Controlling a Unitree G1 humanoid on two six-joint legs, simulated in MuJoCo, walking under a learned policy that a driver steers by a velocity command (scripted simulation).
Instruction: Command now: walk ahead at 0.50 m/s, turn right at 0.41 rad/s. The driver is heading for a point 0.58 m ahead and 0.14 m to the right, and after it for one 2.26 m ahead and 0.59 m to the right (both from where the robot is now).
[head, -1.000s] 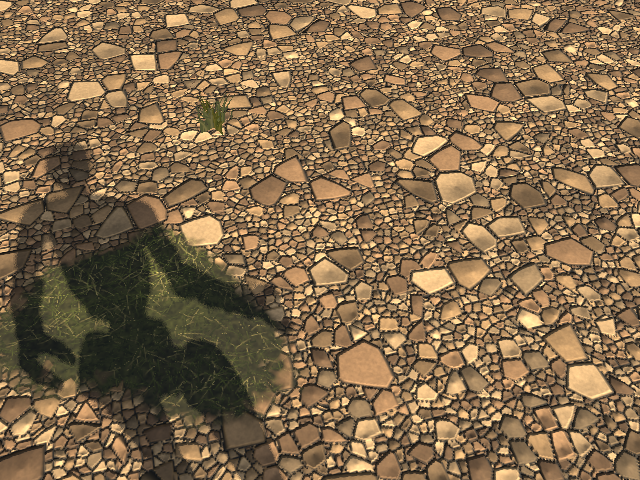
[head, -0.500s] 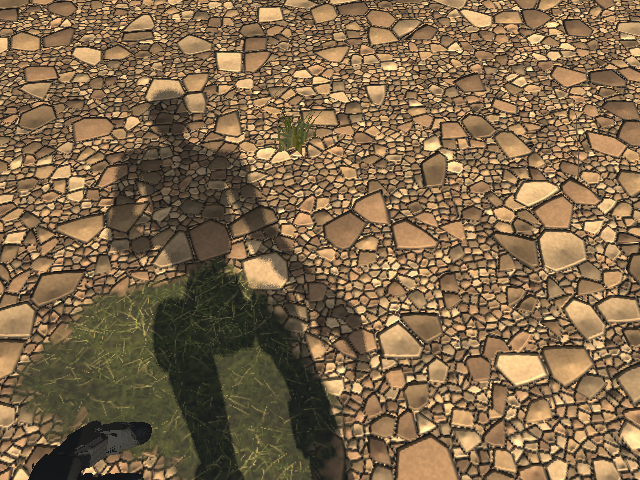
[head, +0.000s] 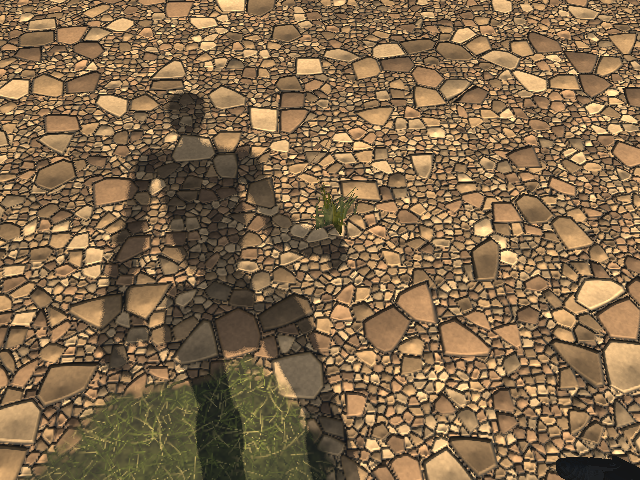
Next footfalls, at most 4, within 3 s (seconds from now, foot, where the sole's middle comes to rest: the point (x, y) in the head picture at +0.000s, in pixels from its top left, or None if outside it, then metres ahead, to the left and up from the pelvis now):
0.42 right None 0.35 -0.18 -0.77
0.96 left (386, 370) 0.71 -0.10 -0.77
1.44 right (487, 295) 0.94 -0.35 -0.77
1.88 left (398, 209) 1.20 -0.13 -0.77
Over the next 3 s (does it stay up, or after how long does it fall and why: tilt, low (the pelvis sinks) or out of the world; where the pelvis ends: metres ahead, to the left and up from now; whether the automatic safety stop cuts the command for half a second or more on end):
stays up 1.29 -0.26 0.00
